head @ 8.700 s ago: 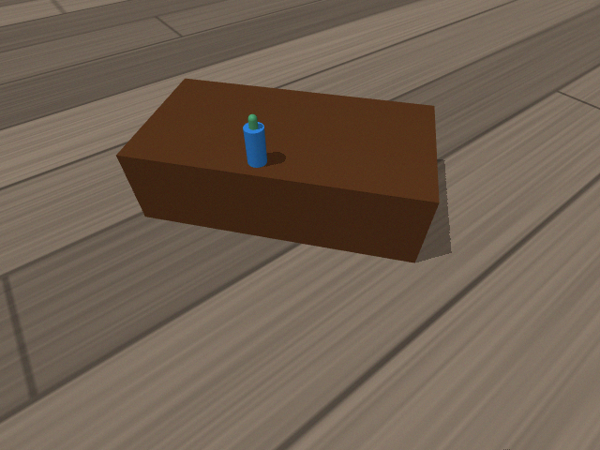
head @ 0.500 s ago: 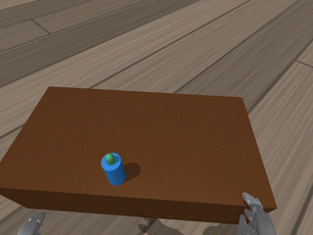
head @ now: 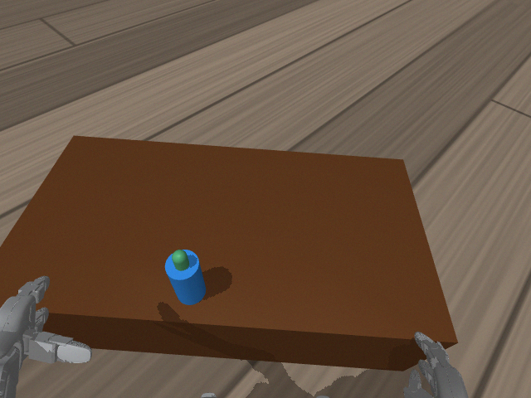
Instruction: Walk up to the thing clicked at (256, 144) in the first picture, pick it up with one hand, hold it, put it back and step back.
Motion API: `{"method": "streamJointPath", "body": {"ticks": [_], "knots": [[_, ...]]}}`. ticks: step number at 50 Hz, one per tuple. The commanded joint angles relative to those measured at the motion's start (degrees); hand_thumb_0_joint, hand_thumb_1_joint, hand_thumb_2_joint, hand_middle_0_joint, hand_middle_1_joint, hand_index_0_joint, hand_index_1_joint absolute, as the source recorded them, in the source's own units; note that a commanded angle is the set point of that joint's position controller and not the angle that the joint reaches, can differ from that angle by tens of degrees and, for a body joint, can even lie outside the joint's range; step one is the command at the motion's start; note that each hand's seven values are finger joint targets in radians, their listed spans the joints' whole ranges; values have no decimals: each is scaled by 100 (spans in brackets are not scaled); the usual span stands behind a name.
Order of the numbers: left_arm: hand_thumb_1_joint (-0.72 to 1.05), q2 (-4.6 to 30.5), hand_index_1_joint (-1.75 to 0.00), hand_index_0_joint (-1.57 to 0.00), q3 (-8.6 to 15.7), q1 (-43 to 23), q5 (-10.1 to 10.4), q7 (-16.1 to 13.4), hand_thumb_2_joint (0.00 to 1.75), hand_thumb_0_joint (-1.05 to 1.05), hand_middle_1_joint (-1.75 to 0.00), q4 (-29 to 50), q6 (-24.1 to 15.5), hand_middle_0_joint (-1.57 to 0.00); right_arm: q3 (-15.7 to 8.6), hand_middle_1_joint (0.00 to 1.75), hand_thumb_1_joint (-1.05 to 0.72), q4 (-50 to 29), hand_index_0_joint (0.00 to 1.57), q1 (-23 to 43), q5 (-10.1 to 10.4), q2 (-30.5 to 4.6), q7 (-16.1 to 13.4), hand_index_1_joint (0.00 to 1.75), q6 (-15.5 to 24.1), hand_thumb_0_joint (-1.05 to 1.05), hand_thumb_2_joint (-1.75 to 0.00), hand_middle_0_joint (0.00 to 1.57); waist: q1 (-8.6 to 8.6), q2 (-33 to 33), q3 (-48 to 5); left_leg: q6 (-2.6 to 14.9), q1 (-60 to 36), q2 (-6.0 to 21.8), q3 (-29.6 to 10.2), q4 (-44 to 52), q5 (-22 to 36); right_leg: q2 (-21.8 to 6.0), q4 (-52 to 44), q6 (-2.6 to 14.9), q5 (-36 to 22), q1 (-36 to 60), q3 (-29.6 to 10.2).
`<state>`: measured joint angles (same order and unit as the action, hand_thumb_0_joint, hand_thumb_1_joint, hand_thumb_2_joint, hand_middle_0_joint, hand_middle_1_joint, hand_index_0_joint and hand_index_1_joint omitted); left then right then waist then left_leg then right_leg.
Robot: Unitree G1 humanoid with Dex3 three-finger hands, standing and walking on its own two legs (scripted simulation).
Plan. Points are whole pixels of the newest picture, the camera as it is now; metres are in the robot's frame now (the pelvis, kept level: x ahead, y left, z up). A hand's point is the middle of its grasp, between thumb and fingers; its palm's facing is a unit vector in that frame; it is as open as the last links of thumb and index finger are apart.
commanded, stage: go down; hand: left
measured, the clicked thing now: (185, 274) +0.44 +0.18 -0.26
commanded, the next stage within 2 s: none
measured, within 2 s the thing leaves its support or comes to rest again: neither
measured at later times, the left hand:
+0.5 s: hand (49, 289) +0.30 +0.33 -0.02, palm faces +0.10 -0.98 -0.18, open 17.5 cm
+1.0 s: hand (43, 253) +0.36 +0.35 +0.00, palm faces +0.10 -0.99 -0.13, open 17.3 cm
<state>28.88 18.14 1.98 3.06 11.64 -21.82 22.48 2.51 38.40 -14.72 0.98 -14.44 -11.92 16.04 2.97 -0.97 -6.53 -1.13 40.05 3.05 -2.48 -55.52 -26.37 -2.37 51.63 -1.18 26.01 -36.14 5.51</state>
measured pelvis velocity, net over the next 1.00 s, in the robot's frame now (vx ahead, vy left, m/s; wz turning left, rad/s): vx -0.01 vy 0.01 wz -0.05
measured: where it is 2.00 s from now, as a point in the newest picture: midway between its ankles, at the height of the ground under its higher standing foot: outside the picture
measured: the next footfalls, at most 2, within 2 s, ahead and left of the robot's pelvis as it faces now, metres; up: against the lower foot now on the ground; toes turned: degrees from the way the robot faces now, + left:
none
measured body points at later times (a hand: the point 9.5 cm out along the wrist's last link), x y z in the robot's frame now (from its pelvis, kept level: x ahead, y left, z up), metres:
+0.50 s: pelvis -0.01 +0.01 +0.00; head +0.06 +0.03 +0.44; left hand +0.30 +0.38 +0.00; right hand +0.08 -0.27 -0.09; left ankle +0.01 +0.13 -0.69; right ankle -0.01 -0.14 -0.69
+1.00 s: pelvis -0.01 +0.01 -0.01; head +0.09 +0.04 +0.43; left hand +0.35 +0.40 +0.01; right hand +0.04 -0.28 -0.10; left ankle +0.01 +0.13 -0.69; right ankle -0.01 -0.14 -0.69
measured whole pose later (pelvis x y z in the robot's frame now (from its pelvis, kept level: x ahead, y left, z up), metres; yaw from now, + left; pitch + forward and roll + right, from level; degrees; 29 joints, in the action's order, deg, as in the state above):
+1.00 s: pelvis -0.01 +0.01 -0.01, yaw -3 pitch +17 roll -3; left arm 43.0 32.8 -26.1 3.2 29.4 -63.0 -8.7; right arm 2.8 40.8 -19.7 -1.5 -16.8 -9.2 11.3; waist 5.0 1.1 -4.7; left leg -0.4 48.9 4.0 -0.5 -58.0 -25.9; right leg -1.5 53.7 -1.6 24.3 -45.9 3.2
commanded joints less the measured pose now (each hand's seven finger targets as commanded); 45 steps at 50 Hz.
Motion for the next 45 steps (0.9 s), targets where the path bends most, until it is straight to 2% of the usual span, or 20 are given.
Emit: {"method": "streamJointPath", "body": {"ticks": [1,2,7,8,9,10,11,13,16,18,20,24,26,29,32,33,38,41,43,45], "knots": [[-56,1706,-3,-6,807,-1158,54,352,3,0,-2,57,-563,-8,-424,30,-88,-508,20,-95,19,-947,-18,30,279,0,-90,20,-72,-501,-955,146,-919,-264,22,910,1590,269,-785,148,-1358,434,-157],[-56,1868,-3,-6,930,-1146,52,453,2,0,-1,-181,-653,-9,-439,30,-89,-535,20,-134,9,-982,-6,30,276,0,-90,20,-109,-540,-1098,144,-970,-263,43,875,1820,263,-754,157,-1534,525,-163],[-57,1868,-2,-6,972,-1168,43,902,2,0,0,-886,-1166,-9,-484,30,-90,-513,20,-360,-43,-985,111,30,186,0,-90,20,-178,-578,-1282,117,-1101,-192,30,823,2574,288,-599,179,-1949,474,-144],[-57,1897,-2,-6,912,-1598,53,944,2,0,0,-523,-1309,-9,-550,30,-89,-522,20,-396,-62,-1030,131,30,149,0,-90,20,-177,-600,-1272,115,-1141,-197,47,841,2537,297,-613,179,-1938,462,-157],[-57,2028,-3,-6,1081,-1374,37,968,3,0,-1,-793,-1360,-9,-528,30,-89,-499,20,-473,-57,-1028,140,30,127,0,-90,20,-219,-694,-1456,103,-1270,-167,41,820,2695,300,-569,180,-1969,470,-149],[-57,2006,-3,-6,1015,-1504,43,983,3,0,-1,-752,-1450,-8,-575,30,-89,-519,20,-457,-66,-1065,157,30,107,0,-90,20,-188,-558,-1299,121,-1163,-179,49,817,2602,305,-603,173,-1948,437,-159],[-59,2016,-2,-6,1099,-1413,47,998,2,0,0,-994,-1522,-9,-542,30,-89,-513,20,-460,-80,-1036,172,30,89,0,-90,20,-199,-506,-1238,134,-1031,-183,70,809,2422,297,-600,168,-1867,446,-177],[-60,2056,-2,-6,1051,-1693,22,1009,3,0,0,-867,-1707,-8,-554,30,-89,-529,20,-524,-87,-1025,187,30,55,0,-90,20,-155,-505,-1452,157,-1150,-185,94,783,2426,281,-600,160,-1912,447,-220],[-59,2445,-4,-6,1201,-2325,4,994,5,0,-2,-521,-1984,-9,-580,30,-90,-461,20,-572,-98,-1094,173,30,29,0,-90,20,-139,-897,-1555,113,-1396,-138,69,836,2432,287,-564,176,-1783,272,-232],[-56,2513,-4,-5,1290,-2445,1,972,6,0,-1,-877,-2115,-8,-580,30,-89,-398,20,-631,-112,-1120,153,30,7,0,-90,20,-73,-647,-1401,145,-1262,-129,73,840,2298,294,-607,169,-1743,223,-240],[-54,2699,-4,-5,1387,-2988,-9,969,7,0,-2,-1011,-2346,-7,-554,30,-89,-345,20,-669,-125,-1110,130,30,-2,0,-90,20,-14,-539,-1308,180,-1073,-163,124,824,1944,275,-641,172,-1618,246,-297],[-49,2650,-3,-5,1270,-3432,-4,1178,5,0,-2,-1945,-2594,-7,-527,30,-88,-288,20,-685,-133,-1180,142,30,-23,0,-90,20,64,-698,-976,150,-875,-156,92,1035,927,282,-715,215,-873,-58,-280],[-50,2699,-2,-5,1249,-3498,-11,1291,4,0,-1,-2340,-2702,-7,-509,30,-88,-302,20,-683,-148,-1217,169,30,-20,0,-90,20,8,-767,-1051,129,-840,-131,47,1063,782,273,-675,228,-807,-181,-267],[-49,2879,-3,-5,1351,-3409,37,1421,5,0,-2,-2849,-2827,-7,-443,30,-87,-332,20,-746,-148,-1203,196,30,-57,0,-89,20,-44,-483,-1091,172,-559,-200,155,929,890,270,-729,220,-901,49,-291],[-52,3141,-3,-6,1448,-3872,58,1553,3,0,-2,-2700,-3030,-8,-432,30,-88,-339,20,-816,-165,-1246,230,30,-89,0,-89,20,-46,-718,-1536,138,-798,-143,95,821,1268,276,-566,242,-1102,-90,-263],[-51,3057,-3,-6,1426,-3718,67,1588,4,0,-2,-3088,-3030,-7,-422,30,-88,-336,20,-811,-157,-1251,219,30,-109,0,-89,20,-7,-627,-1343,148,-668,-141,93,801,1206,276,-564,232,-1060,-164,-257],[-52,3506,-3,-5,1677,-4172,123,1649,5,0,-2,-2823,-3309,-7,-422,30,-89,-297,20,-935,-174,-1320,222,30,-185,0,-90,20,-9,-852,-1812,132,-888,-117,77,636,1653,275,-418,242,-1295,-254,-272],[-49,3475,-3,-5,1697,-4130,139,1675,5,0,-1,-3015,-3379,-7,-434,30,-89,-267,20,-914,-180,-1352,208,30,-217,0,-90,20,34,-692,-1745,147,-804,-124,98,583,1665,279,-441,236,-1347,-256,-294],[-50,3707,-3,-5,1818,-4384,161,1685,5,0,-1,-2780,-3447,-7,-407,30,-89,-211,20,-967,-193,-1330,189,30,-247,0,-90,20,7,-805,-1918,152,-827,-136,118,541,1642,266,-450,227,-1357,-169,-328],[-49,3700,-3,-5,1847,-4130,146,1712,5,0,-2,-3050,-3438,-7,-398,30,-89,-197,20,-949,-206,-1326,183,30,-259,0,-90,20,-42,-863,-1796,142,-766,-147,121,520,1736,265,-432,232,-1395,-221,-310]]}}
